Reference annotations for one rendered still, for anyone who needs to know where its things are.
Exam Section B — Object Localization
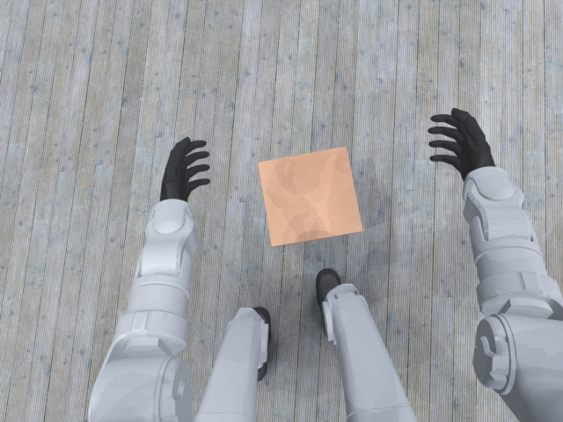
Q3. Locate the robot right upper arm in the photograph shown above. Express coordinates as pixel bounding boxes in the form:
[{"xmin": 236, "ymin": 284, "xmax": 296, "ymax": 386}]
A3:
[{"xmin": 472, "ymin": 313, "xmax": 563, "ymax": 422}]

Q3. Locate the right robot hand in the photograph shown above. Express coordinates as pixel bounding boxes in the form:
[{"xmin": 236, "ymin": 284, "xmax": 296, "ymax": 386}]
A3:
[{"xmin": 428, "ymin": 108, "xmax": 496, "ymax": 181}]

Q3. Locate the left robot thigh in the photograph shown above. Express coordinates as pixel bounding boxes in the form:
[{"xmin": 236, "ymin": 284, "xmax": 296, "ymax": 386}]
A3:
[{"xmin": 194, "ymin": 316, "xmax": 268, "ymax": 422}]

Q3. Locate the right robot forearm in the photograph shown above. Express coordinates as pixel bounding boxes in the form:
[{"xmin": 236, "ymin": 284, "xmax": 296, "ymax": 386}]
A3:
[{"xmin": 463, "ymin": 166, "xmax": 563, "ymax": 321}]

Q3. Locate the left robot forearm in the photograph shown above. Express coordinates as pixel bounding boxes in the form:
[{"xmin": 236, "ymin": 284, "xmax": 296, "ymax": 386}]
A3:
[{"xmin": 88, "ymin": 199, "xmax": 198, "ymax": 422}]

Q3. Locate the carton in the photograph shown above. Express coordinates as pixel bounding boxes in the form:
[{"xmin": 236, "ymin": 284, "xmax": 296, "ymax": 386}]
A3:
[{"xmin": 258, "ymin": 146, "xmax": 363, "ymax": 246}]

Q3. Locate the left robot hand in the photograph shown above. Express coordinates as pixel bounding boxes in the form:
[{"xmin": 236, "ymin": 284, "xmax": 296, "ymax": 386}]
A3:
[{"xmin": 160, "ymin": 137, "xmax": 210, "ymax": 202}]

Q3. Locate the robot left upper arm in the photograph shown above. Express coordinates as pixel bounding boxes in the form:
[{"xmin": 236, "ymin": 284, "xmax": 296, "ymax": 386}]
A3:
[{"xmin": 90, "ymin": 354, "xmax": 193, "ymax": 422}]

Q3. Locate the robot right foot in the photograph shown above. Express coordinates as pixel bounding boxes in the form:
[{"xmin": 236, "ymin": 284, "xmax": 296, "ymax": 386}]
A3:
[{"xmin": 316, "ymin": 268, "xmax": 341, "ymax": 336}]

